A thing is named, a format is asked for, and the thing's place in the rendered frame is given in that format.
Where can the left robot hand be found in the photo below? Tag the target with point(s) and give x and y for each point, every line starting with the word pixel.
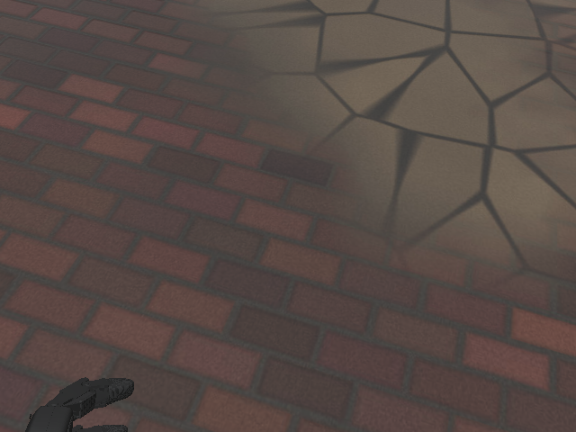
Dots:
pixel 78 399

